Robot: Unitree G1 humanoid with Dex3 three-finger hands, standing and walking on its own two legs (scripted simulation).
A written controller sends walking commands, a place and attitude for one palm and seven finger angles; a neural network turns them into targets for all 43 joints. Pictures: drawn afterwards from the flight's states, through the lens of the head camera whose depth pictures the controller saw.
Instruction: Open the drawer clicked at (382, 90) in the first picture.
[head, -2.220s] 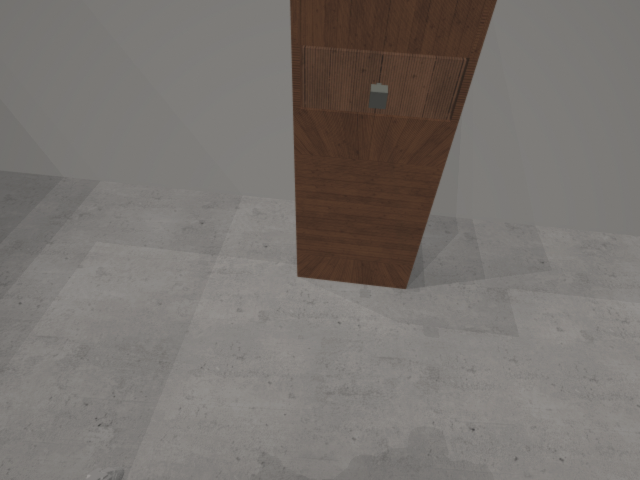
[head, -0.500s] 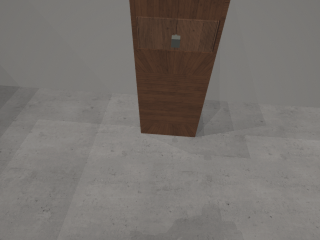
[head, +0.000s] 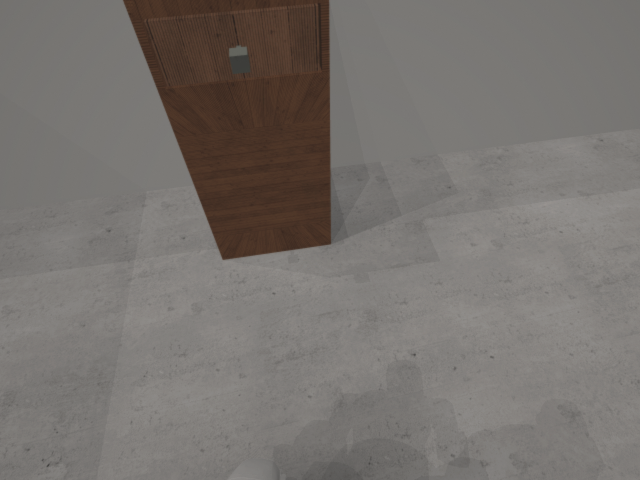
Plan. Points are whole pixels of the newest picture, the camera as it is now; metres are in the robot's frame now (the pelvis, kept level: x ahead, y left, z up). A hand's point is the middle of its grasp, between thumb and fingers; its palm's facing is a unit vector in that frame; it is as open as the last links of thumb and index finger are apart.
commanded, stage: walk to a spot facing it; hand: left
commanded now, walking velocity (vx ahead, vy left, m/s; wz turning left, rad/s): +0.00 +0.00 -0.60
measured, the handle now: (239, 56) +0.95 +0.28 +0.04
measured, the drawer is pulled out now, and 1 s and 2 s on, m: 0.00 0.00 0.00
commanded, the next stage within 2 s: turn to face it in 1.00 s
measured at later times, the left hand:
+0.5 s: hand out of the picture +0.11 +0.25 -0.16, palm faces -0.27 -0.94 -0.21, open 7.4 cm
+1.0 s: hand (282, 415) +0.23 +0.09 -0.17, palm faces -0.53 -0.83 -0.20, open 7.2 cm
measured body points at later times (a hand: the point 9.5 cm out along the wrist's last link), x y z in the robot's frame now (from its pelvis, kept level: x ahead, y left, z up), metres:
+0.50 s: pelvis -0.01 +0.06 +0.00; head +0.00 +0.08 +0.45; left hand +0.13 +0.30 -0.14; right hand -0.05 -0.20 -0.13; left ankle -0.01 +0.17 -0.74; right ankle -0.06 -0.08 -0.66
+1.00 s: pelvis +0.10 -0.05 +0.00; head +0.12 -0.05 +0.45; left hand +0.26 +0.13 -0.16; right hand +0.00 -0.29 -0.14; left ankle +0.25 +0.01 -0.70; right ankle -0.03 -0.11 -0.74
